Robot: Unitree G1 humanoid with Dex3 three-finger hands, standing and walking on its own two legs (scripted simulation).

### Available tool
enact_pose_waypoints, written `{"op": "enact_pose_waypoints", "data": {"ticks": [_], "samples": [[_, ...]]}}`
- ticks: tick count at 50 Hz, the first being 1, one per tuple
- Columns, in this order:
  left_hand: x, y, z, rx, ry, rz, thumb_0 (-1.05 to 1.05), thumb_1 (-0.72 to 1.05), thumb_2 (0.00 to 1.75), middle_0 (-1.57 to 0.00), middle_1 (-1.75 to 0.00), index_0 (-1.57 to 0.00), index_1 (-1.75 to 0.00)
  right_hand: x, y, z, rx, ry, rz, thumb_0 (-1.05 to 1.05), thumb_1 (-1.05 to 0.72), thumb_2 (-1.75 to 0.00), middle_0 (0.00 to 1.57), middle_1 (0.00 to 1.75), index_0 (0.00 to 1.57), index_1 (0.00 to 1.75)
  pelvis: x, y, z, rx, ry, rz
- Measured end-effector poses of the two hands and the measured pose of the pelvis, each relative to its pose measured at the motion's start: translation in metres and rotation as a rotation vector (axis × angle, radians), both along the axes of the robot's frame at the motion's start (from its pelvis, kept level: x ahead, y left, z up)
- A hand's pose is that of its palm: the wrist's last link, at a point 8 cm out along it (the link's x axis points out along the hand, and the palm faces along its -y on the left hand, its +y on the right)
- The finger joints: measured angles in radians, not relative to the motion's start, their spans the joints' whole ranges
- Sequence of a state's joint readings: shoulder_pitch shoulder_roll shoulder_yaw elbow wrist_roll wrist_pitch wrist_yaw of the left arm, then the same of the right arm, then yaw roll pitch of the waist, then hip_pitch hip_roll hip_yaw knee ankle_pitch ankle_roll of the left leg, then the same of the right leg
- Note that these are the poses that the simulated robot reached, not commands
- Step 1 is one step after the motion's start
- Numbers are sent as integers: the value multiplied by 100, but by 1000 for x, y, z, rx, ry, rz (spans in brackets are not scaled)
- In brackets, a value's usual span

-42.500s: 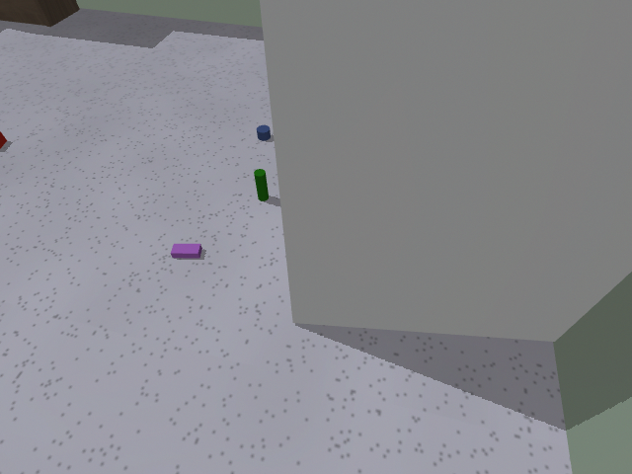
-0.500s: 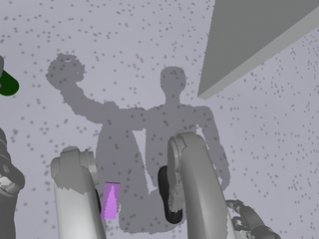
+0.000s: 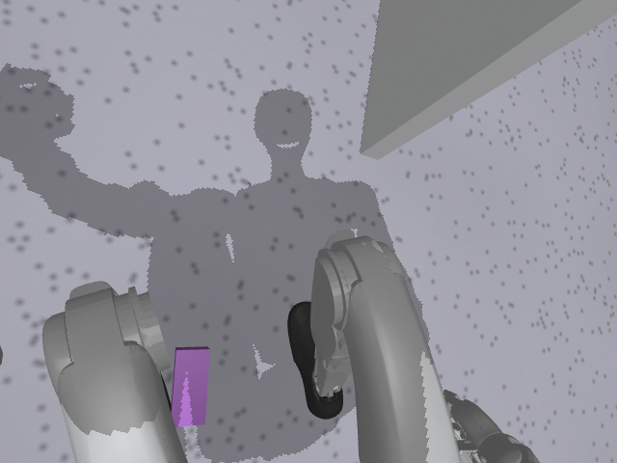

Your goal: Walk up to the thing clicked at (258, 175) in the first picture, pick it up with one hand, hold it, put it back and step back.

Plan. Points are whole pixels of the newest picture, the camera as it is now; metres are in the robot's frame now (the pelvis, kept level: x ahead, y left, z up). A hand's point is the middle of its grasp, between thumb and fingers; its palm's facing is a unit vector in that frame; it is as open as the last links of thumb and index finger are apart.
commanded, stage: crouch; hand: left
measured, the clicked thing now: out of the picture +0.49 +0.36 -0.12
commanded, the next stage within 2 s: lower in 0.16 s
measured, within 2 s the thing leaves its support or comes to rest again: rests again in 1.64 s
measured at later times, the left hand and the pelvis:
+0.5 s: hand out of the picture +0.50 +0.36 -0.13, palm faces +0.56 -0.83 -0.04, open 8.0 cm; pelvis +0.00 +0.01 -0.01, yaw -2 degrees
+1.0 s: hand out of the picture +0.50 +0.36 -0.17, palm faces +0.56 -0.83 -0.04, open 7.9 cm; pelvis -0.01 +0.02 -0.02, yaw -5 degrees
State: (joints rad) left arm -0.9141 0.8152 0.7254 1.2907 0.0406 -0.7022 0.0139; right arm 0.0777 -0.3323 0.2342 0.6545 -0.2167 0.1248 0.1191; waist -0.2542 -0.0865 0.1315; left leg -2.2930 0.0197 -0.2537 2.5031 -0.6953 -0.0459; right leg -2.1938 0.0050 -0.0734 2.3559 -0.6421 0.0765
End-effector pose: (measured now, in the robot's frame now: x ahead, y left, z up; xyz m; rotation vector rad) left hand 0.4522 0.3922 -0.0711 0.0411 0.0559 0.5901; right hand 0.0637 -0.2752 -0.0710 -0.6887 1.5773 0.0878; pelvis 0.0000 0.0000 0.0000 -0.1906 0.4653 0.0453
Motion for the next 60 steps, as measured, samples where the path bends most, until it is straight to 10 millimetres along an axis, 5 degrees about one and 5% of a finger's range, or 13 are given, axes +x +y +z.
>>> {"op": "enact_pose_waypoints", "data": {"ticks": [16, 35, 60], "samples": [[-3, 7, -26, -3, 3, 4, -4, -27, 109, -88, -123, -92, -125, 26, 0, 3, -36, -27, 92, 0, -89, -90, 21, 30, 20, 30, 0, 3, -8, -23, -38, -11], [0, 2, -77, -36, 19, 29, -4, -26, 110, -88, -123, -92, -125, 17, 10, 13, -93, 31, 183, 0, -89, -90, 21, 30, 20, 29, -4, 11, -16, -68, -103, -38], [-1, -2, -102, -43, 23, 14, -4, -28, 109, -90, -121, -94, -122, 34, 21, 24, -153, 19, 313, -1, -88, -89, 21, 30, 20, 30, -9, 18, -20, -111, -163, -61]]}}
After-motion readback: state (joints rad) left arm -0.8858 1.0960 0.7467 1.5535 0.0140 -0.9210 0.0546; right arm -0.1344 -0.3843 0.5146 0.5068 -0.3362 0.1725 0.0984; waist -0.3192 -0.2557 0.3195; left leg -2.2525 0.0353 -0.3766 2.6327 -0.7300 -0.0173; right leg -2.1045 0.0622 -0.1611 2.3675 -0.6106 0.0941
